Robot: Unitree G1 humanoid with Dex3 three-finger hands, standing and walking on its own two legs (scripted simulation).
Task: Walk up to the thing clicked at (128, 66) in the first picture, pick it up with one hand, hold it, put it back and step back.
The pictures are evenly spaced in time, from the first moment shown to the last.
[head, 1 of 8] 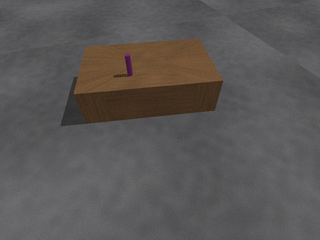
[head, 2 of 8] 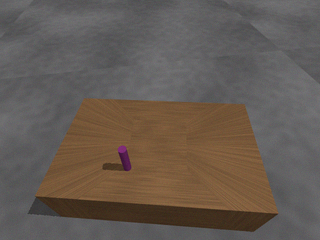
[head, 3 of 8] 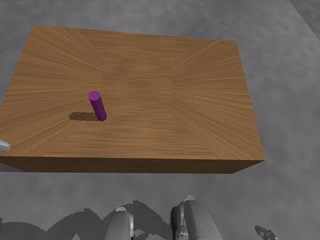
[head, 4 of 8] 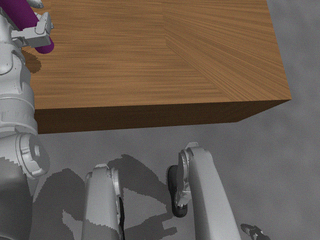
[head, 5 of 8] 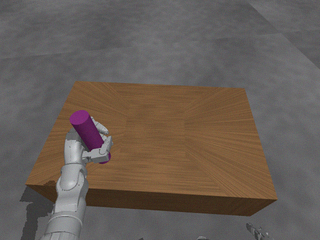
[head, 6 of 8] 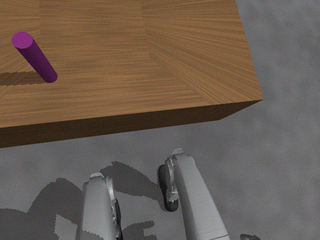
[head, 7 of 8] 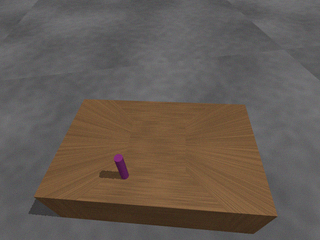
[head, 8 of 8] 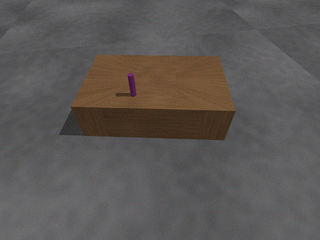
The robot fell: no
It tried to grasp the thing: yes
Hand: left
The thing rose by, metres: 0.39
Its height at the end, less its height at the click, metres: +0.00
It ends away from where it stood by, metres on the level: 0.04
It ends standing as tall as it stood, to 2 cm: yes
